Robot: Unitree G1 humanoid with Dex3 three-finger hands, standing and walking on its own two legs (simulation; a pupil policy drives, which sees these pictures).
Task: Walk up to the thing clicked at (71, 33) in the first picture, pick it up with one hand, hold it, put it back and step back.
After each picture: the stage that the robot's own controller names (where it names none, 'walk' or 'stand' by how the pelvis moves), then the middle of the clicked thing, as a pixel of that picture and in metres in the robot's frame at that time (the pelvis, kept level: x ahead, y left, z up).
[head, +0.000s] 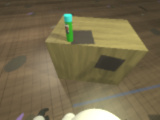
stand; (68, 29) +0.76 +0.23 +0.13
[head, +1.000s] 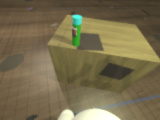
walk; (76, 32) +0.66 +0.14 +0.14
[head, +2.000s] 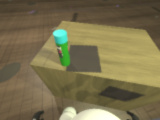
stand; (63, 50) +0.41 +0.20 +0.15
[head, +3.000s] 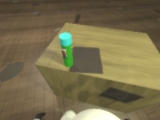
stand; (67, 52) +0.43 +0.17 +0.13
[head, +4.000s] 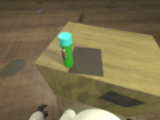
stand; (66, 52) +0.42 +0.17 +0.14
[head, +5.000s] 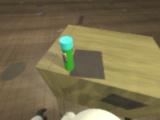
stand; (68, 56) +0.40 +0.16 +0.13
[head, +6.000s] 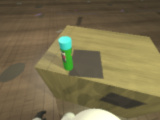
stand; (66, 55) +0.40 +0.17 +0.13
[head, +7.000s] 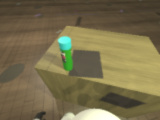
stand; (66, 56) +0.40 +0.17 +0.13
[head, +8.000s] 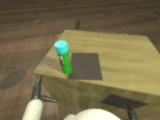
rise first; (64, 59) +0.38 +0.19 +0.13
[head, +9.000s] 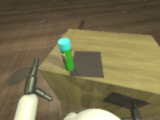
go down; (67, 56) +0.40 +0.19 +0.13
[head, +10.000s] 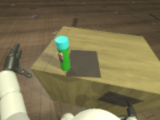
go down; (64, 55) +0.40 +0.18 +0.14
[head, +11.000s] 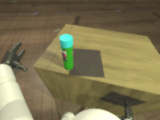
go down; (67, 54) +0.41 +0.17 +0.14
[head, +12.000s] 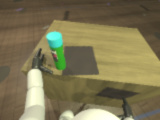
close in; (58, 54) +0.39 +0.19 +0.15
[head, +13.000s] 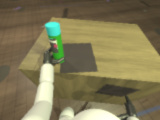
close; (56, 45) +0.45 +0.20 +0.17
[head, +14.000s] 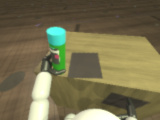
lift; (58, 55) +0.30 +0.17 +0.26
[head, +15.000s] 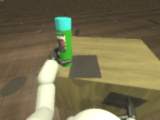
lift; (65, 44) +0.34 +0.15 +0.30
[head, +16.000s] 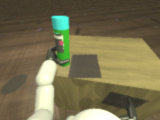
hold; (62, 44) +0.34 +0.16 +0.31
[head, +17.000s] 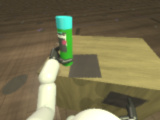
crouch; (65, 43) +0.35 +0.14 +0.30
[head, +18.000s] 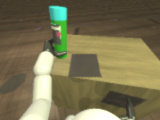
crouch; (59, 36) +0.37 +0.17 +0.33
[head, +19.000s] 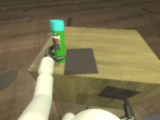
lower; (58, 43) +0.44 +0.19 +0.22
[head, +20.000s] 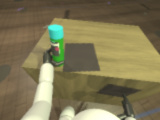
lower; (57, 48) +0.42 +0.20 +0.17
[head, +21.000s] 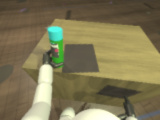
lower; (57, 50) +0.41 +0.20 +0.17
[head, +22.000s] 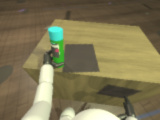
lower; (57, 49) +0.41 +0.20 +0.17
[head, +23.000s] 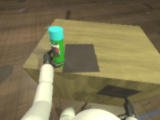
lower; (57, 49) +0.41 +0.20 +0.17
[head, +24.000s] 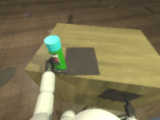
open; (57, 57) +0.36 +0.20 +0.16
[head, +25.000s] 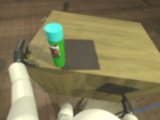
sink last; (57, 49) +0.39 +0.18 +0.18
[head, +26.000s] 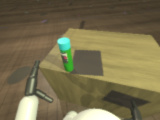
sink last; (66, 56) +0.40 +0.19 +0.14
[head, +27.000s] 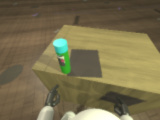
stand; (63, 58) +0.37 +0.19 +0.13
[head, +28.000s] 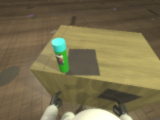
stand; (61, 57) +0.38 +0.20 +0.13
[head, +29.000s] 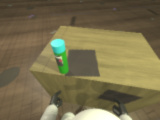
stand; (61, 58) +0.37 +0.20 +0.13
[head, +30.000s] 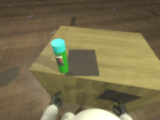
stand; (61, 58) +0.38 +0.20 +0.13
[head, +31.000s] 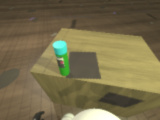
walk; (62, 60) +0.36 +0.18 +0.14
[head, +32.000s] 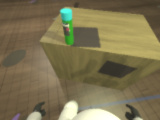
walk; (68, 29) +0.60 +0.20 +0.16
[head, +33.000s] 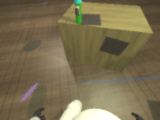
walk; (78, 11) +1.00 +0.21 +0.15
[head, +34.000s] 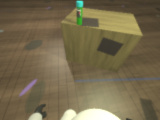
stand; (79, 13) +1.12 +0.16 +0.15
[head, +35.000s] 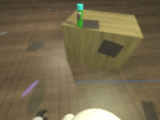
stand; (79, 16) +1.11 +0.16 +0.13
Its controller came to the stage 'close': yes
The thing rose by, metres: 0.20
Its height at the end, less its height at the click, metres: +0.00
